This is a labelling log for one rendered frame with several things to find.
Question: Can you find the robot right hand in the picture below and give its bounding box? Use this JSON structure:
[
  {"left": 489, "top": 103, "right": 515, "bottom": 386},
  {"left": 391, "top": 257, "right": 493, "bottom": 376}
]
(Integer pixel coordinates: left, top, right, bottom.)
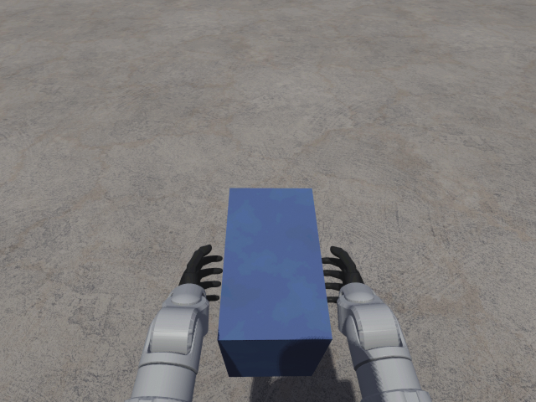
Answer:
[{"left": 322, "top": 246, "right": 364, "bottom": 303}]

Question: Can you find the robot right forearm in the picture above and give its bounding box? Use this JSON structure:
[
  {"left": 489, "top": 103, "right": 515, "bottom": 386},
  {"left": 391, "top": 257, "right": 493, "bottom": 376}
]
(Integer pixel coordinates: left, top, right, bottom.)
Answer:
[{"left": 337, "top": 282, "right": 432, "bottom": 402}]

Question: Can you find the robot left hand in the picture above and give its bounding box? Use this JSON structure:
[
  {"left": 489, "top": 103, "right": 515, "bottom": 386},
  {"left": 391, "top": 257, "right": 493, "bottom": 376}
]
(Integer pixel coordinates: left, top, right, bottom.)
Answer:
[{"left": 179, "top": 245, "right": 223, "bottom": 302}]

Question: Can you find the carton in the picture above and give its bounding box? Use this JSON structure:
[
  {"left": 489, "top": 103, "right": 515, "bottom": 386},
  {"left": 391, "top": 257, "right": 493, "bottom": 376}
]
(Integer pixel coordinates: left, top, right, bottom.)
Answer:
[{"left": 218, "top": 188, "right": 332, "bottom": 377}]

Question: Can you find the robot left forearm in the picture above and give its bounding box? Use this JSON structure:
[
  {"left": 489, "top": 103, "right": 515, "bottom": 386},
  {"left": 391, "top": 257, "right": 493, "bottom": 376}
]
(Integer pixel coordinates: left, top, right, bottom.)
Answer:
[{"left": 124, "top": 283, "right": 209, "bottom": 402}]

